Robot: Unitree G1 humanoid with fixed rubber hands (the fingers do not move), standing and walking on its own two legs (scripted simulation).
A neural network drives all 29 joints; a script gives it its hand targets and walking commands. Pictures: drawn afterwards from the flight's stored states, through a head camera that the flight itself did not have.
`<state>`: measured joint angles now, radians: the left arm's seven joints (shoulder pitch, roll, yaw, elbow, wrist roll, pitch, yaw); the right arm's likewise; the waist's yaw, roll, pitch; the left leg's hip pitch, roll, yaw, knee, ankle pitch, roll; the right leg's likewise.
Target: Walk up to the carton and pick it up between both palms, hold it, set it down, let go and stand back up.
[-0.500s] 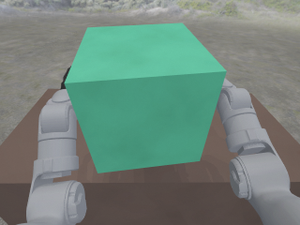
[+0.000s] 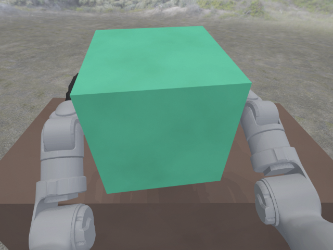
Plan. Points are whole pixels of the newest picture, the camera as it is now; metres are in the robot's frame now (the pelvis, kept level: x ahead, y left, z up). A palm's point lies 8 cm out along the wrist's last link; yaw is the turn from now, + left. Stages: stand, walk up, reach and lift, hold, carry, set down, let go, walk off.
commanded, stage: hold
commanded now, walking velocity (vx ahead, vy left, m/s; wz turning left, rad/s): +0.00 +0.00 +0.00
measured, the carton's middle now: (157, 104) +0.38 +0.00 +0.23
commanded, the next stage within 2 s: none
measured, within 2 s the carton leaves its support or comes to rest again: neither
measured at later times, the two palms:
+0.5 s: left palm (75, 107) +0.36 +0.18 +0.24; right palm (232, 92) +0.37 -0.17 +0.26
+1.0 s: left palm (77, 105) +0.36 +0.17 +0.24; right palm (233, 92) +0.37 -0.17 +0.26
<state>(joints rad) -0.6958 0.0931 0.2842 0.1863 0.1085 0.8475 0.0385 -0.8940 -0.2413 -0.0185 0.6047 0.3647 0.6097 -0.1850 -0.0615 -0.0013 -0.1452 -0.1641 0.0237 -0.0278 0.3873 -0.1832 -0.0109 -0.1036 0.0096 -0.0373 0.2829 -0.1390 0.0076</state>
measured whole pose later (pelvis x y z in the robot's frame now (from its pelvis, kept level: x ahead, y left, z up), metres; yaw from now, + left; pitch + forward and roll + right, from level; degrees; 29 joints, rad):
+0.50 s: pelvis +0.00 +0.00 +0.00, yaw +0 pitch -3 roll -1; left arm -0.70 0.09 0.29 0.20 0.12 0.84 0.03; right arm -0.90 -0.24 -0.03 0.63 0.36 0.60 -0.18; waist -0.06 -0.01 -0.14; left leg -0.16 0.02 -0.03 0.38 -0.18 -0.01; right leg -0.10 0.01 -0.04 0.28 -0.14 0.01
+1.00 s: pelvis +0.00 +0.00 +0.00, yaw +0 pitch -2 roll -1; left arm -0.71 0.09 0.29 0.20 0.11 0.85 0.04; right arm -0.91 -0.25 -0.01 0.63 0.37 0.61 -0.18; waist -0.06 0.00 -0.15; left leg -0.16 0.02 -0.02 0.38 -0.18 -0.01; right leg -0.10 0.01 -0.03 0.28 -0.14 0.01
